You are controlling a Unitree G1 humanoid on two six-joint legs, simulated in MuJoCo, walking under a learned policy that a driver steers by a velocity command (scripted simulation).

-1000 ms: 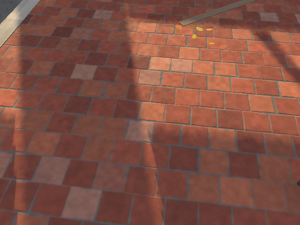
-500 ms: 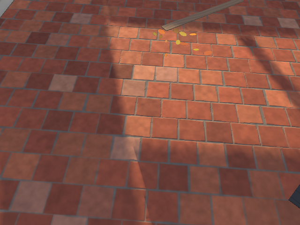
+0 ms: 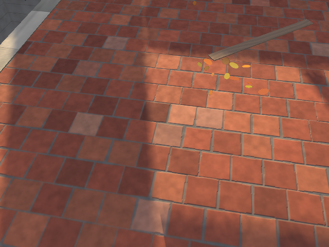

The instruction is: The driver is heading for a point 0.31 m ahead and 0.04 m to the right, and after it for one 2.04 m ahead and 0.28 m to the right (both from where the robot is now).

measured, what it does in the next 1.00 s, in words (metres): walks ahead: left foot, then right foot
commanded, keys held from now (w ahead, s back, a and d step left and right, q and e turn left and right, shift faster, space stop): w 1.00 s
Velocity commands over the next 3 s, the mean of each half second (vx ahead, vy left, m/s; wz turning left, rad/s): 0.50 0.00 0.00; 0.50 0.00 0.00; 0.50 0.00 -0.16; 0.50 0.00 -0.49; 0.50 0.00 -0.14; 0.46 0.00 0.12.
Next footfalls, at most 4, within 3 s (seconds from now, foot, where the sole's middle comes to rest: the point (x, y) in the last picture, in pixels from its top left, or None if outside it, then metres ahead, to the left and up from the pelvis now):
0.26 left None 0.33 0.16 -0.78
0.80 right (201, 218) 0.64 -0.08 -0.78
1.34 left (150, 156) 0.94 0.16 -0.78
1.88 right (211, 123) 1.17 -0.14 -0.78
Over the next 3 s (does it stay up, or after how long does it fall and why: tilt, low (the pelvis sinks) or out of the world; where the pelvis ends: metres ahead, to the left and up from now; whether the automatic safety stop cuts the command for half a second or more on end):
stays up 1.64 -0.27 -0.02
